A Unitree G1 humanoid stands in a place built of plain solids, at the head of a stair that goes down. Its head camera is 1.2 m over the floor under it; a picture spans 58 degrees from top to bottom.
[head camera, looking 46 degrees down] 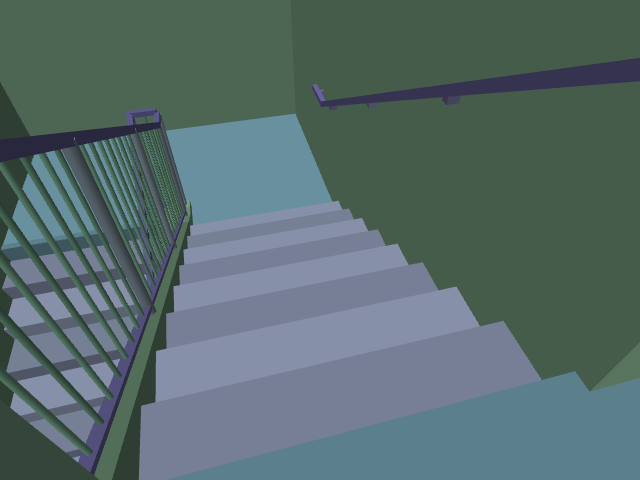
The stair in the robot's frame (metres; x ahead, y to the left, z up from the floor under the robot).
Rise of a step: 0.17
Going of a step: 0.30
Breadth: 1.30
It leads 14 degrees to the left of straight ahead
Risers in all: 9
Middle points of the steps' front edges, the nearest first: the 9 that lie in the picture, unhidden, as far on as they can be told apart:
0.45 -0.13 0.00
0.74 -0.05 -0.17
1.04 0.02 -0.34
1.33 0.09 -0.50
1.62 0.17 -0.67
1.91 0.24 -0.84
2.20 0.32 -1.01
2.49 0.39 -1.17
2.78 0.46 -1.34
